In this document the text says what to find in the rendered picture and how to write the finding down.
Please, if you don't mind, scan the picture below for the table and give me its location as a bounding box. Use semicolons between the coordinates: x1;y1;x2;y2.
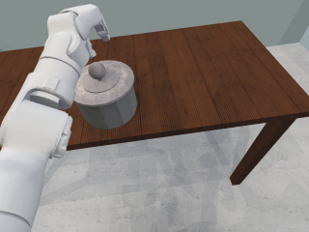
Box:
0;20;309;186

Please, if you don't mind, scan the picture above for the knob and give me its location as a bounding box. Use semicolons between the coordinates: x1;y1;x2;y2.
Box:
88;62;106;80

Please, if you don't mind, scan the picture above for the lid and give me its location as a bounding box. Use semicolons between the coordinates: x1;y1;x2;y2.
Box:
73;60;134;107

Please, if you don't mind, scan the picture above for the left robot forearm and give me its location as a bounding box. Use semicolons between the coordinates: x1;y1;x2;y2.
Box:
0;9;90;147

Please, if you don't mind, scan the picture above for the pot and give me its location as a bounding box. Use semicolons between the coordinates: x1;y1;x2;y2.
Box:
76;85;138;130

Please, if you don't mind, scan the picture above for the left robot upper arm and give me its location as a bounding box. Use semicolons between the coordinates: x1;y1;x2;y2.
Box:
0;100;73;232

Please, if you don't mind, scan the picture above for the left robot hand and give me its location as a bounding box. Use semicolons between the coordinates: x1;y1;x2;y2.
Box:
65;4;110;59

